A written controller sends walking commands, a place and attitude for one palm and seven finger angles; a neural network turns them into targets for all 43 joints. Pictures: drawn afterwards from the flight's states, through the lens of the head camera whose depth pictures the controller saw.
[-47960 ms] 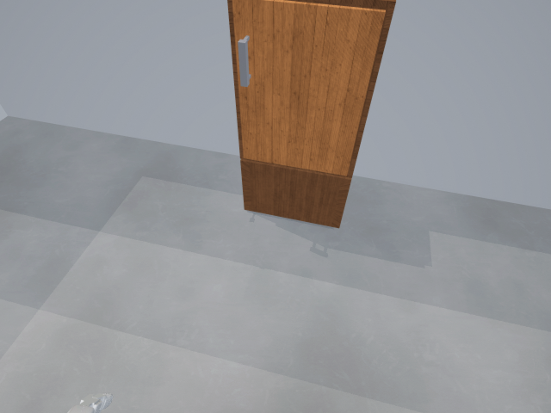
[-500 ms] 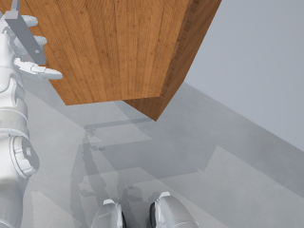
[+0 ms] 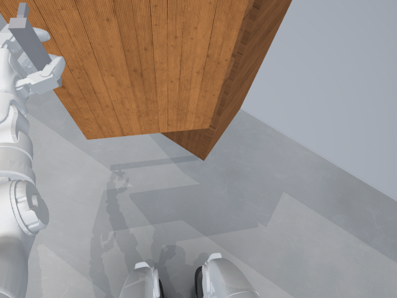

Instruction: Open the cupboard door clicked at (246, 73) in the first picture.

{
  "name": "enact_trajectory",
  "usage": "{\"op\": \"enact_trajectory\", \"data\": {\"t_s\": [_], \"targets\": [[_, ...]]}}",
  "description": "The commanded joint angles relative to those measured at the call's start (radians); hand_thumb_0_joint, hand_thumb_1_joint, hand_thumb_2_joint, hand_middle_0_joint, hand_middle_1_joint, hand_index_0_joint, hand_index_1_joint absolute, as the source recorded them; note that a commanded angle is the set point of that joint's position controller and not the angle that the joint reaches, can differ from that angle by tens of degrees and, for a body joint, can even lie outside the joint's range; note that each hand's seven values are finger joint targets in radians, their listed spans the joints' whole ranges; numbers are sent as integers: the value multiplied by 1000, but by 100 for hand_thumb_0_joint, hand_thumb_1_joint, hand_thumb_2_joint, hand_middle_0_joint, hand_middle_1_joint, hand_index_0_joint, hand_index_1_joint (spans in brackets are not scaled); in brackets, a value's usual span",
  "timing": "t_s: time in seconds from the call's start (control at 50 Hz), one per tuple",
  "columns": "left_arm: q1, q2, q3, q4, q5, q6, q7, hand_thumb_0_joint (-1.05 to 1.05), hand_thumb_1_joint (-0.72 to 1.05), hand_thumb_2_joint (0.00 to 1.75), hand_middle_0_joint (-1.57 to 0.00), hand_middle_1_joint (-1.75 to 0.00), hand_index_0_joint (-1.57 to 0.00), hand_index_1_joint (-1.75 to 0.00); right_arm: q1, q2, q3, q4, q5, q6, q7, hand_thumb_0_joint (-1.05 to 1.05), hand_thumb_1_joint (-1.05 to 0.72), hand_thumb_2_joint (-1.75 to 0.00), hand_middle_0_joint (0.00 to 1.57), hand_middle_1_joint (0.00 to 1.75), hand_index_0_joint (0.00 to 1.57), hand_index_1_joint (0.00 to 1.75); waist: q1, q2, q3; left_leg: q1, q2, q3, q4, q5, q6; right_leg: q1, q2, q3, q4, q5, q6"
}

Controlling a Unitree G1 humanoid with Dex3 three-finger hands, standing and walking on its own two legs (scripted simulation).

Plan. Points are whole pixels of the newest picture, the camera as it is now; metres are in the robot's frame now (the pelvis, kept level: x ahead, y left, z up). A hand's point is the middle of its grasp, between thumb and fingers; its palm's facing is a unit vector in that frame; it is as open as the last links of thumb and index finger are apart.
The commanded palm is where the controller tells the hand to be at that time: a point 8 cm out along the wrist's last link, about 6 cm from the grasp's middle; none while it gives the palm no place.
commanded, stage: close the thumb around the handle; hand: left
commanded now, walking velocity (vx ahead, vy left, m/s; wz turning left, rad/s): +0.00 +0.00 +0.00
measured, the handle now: (40, 48) +0.58 +0.24 +0.08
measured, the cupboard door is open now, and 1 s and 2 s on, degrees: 43 74 79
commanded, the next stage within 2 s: pull the door open along its arc in 0.18 s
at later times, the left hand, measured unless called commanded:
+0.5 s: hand (51, 76) +0.52 +0.22 +0.08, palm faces +0.06 -1.00 -0.01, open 5.9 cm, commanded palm +0.47 +0.25 +0.07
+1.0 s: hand (105, 168) +0.34 +0.12 +0.08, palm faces +0.30 -0.95 +0.06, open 6.5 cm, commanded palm +0.27 +0.20 +0.07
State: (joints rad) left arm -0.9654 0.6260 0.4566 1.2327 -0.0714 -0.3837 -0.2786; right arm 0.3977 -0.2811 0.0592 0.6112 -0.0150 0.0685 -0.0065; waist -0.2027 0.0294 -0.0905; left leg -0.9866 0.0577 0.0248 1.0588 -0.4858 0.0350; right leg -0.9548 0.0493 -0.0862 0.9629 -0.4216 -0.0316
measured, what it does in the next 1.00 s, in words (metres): stands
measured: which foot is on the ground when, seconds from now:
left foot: down 0.00-1.00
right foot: down 0.00-1.00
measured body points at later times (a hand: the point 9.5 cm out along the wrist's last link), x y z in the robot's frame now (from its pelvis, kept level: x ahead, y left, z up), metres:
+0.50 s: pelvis +0.00 +0.01 +0.00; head +0.14 +0.03 +0.43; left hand +0.51 +0.27 +0.08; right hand -0.02 -0.25 -0.10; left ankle +0.00 +0.09 -0.67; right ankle +0.01 -0.11 -0.67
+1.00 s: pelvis +0.01 +0.00 +0.02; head +0.07 +0.00 +0.47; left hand +0.31 +0.17 +0.08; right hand +0.18 -0.22 -0.08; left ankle +0.00 +0.09 -0.67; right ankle +0.01 -0.11 -0.67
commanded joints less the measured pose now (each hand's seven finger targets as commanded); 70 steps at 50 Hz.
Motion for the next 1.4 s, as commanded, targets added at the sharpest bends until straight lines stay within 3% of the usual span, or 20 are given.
{"op": "enact_trajectory", "data": {"t_s": [0.0,0.06,0.22,0.26,0.28,0.44,0.62,0.68,0.7,0.74,0.76,0.82,0.86,0.92,1.04,1.12,1.2,1.22,1.26,1.38], "targets": [[-428,270,22,-210,-29,-66,-6,0,90,90,-40,-135,-40,-135,209,-188,-71,-20,-4,-9,-8,0,-90,-90,20,30,20,30,-10,143,-500,362,-22,-80,-85,453,3,218,15,65,-90,361,20],[-411,275,23,-219,-22,-65,-5,0,90,90,-40,-135,-40,-135,211,-187,-71,-23,-3,-5,-8,0,-90,-90,20,30,20,30,5,182,-531,400,-23,-86,-86,493,-3,211,16,60,-81,373,15],[-422,305,47,-210,-12,-52,20,0,90,90,-40,-135,-40,-135,215,-187,-67,-32,-5,-2,-10,0,-90,-90,20,30,20,30,3,141,-490,349,-24,-85,-90,461,3,225,16,59,-81,362,16],[-407,288,42,-201,-8,-54,25,0,90,90,-40,-135,-40,-135,217,-186,-70,-30,-7,-3,-8,0,-90,-90,20,30,20,30,2,152,-507,378,-21,-87,-90,472,-2,202,16,55,-84,352,19],[-406,218,-11,-213,-12,-54,23,0,90,90,-40,-135,-40,-135,214,-179,-70,-32,-7,-5,-4,0,-90,-90,20,30,20,30,-6,156,-506,392,-21,-88,-91,473,-4,186,17,52,-83,346,18],[-202,177,13,-320,-51,-62,18,0,90,90,-40,-135,-40,-135,199,-177,-85,-62,0,1,10,0,-90,-90,20,30,20,30,56,132,-561,441,-22,-76,-119,548,-9,268,22,44,-90,410,12],[246,-32,-78,-577,-119,-37,41,0,90,90,-40,-135,-40,-135,110,-151,-107,-141,28,-2,33,0,-90,-90,20,30,20,30,133,75,-473,468,-26,-45,-186,596,-11,355,20,32,-128,442,7],[425,-152,-151,-745,-150,-33,57,0,90,90,-40,-135,-40,-135,61,-133,-111,-167,39,-18,46,0,-90,-90,20,30,20,30,153,67,-450,500,-22,-37,-207,641,-19,383,13,26,-136,471,10],[435,-190,-28,-828,-216,-24,202,0,90,90,-40,-135,-40,-135,26,-107,-113,-173,28,-33,49,0,-90,-90,20,30,20,30,228,36,-431,447,-28,-31,-224,627,-31,407,12,11,-142,453,15],[583,-286,-119,-911,-180,-11,326,0,90,90,-40,-135,-40,-135,-7,-100,-111,-172,28,-54,63,0,-90,-90,20,30,20,30,210,68,-372,465,-21,-36,-233,631,-47,385,9,3,-137,428,14],[629,-332,-155,-936,-162,-4,367,0,90,90,-40,-135,-40,-135,-17,-96,-109,-171,22,-58,69,0,-90,-90,20,30,20,30,204,33,-350,464,-21,-37,-234,632,-49,385,7,-2,-133,425,14],[766,-345,-159,-1102,-101,-14,500,0,90,90,-40,-135,-40,-135,-57,-84,-112,-190,5,-64,75,0,-90,-90,20,30,20,30,236,-7,-393,466,-27,-29,-235,631,-47,468,-1,12,-118,463,5],[869,-427,-229,-1160,-51,-7,573,0,90,90,-40,-135,-40,-135,-95,-60,-105,-205,-3,-63,80,0,-90,-90,20,30,20,30,245,-18,-360,453,-31,-21,-246,601,-47,491,-13,15,-117,473,3],[958,-457,-270,-1238,13,5,672,0,90,90,-40,-135,-40,-135,-150,-46,-101,-217,-16,-53,72,0,-90,-90,20,30,20,30,253,-70,-319,431,-37,-22,-254,489,-39,513,-19,26,-129,430,-2],[996,-564,-382,-1304,97,56,830,0,90,90,-40,-135,-40,-135,-253,-1,-78,-224,-33,-33,35,0,-90,-90,20,30,20,30,256,-71,-240,404,-63,-17,-267,301,-33,530,-39,69,-191,306,0],[881,-634,-487,-1269,154,68,866,0,90,90,-40,-135,-40,-135,-254,15,-72,-190,-49,-42,16,0,-90,-90,20,30,20,30,197,-78,-212,399,-66,-29,-237,280,-27,488,-52,95,-211,314,6],[813,-721,-603,-1253,189,53,856,0,90,90,-40,-135,-40,-135,-255,17,-78,-172,-64,-65,13,0,-90,-90,20,30,20,30,171,-56,-249,411,-66,-33,-213,281,-27,471,-70,99,-198,356,13],[760,-793,-679,-1260,197,52,850,0,90,90,-40,-135,-40,-135,-251,18,-80,-166,-63,-74,15,0,-90,-90,20,30,20,30,143,-64,-250,421,-63,-34,-202,279,-24,451,-71,100,-201,360,16],[804,-722,-613,-1229,189,42,842,0,76,84,-39,-134,-39,-134,-246,12,-88,-161,-63,-82,10,0,-90,-90,20,30,20,30,166,-92,-275,399,-65,-38,-198,269,-28,486,-85,118,-204,392,26],[752,-634,-526,-1206,128,25,776,0,34,66,-36,-129,-36,-129,-258,10,-86,-139,-50,-86,-17,0,-90,-90,20,30,20,30,173,-160,-279,308,-77,-44,-197,209,-32,608,-144,245,-277,420,64]]}}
